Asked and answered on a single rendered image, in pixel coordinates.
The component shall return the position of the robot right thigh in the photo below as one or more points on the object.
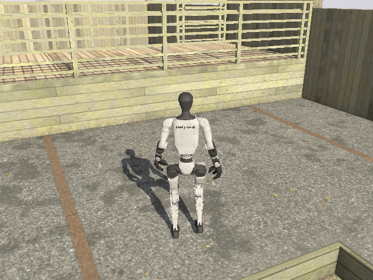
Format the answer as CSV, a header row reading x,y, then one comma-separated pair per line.
x,y
199,173

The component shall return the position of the robot right forearm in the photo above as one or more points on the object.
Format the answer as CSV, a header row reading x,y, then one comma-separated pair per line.
x,y
214,157

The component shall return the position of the robot left forearm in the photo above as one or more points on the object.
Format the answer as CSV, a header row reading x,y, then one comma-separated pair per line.
x,y
159,153

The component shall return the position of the robot right upper arm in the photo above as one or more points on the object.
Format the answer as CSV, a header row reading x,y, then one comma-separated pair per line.
x,y
203,122

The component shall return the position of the left robot hand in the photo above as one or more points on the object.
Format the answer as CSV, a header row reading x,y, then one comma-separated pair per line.
x,y
162,162

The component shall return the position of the robot left upper arm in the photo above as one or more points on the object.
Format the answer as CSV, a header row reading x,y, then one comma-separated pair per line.
x,y
168,122

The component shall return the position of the robot left foot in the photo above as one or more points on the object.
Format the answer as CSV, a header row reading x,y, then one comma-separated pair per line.
x,y
175,233

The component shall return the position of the right robot hand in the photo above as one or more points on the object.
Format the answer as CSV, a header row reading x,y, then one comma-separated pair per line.
x,y
217,170

